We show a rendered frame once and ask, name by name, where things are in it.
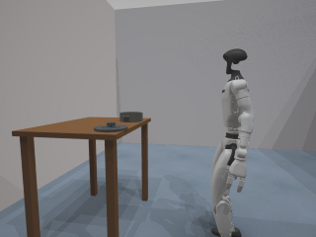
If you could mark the left robot hand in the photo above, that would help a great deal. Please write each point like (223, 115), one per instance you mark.
(237, 169)

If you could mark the lid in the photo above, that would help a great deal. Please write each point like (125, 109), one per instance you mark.
(110, 128)

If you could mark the knob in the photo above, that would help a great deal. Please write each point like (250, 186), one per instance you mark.
(109, 123)

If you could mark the left robot upper arm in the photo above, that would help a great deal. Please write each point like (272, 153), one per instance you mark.
(240, 89)

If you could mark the robot right thigh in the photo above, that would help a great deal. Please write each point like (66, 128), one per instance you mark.
(217, 153)

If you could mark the robot thigh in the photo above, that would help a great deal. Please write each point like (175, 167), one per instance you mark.
(217, 153)
(220, 176)

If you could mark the table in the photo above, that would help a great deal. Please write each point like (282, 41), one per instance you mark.
(81, 128)

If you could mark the robot left thigh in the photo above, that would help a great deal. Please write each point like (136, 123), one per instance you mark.
(220, 176)

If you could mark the robot left forearm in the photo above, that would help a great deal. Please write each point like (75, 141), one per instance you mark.
(244, 135)

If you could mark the pot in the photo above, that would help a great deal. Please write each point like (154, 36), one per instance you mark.
(131, 116)

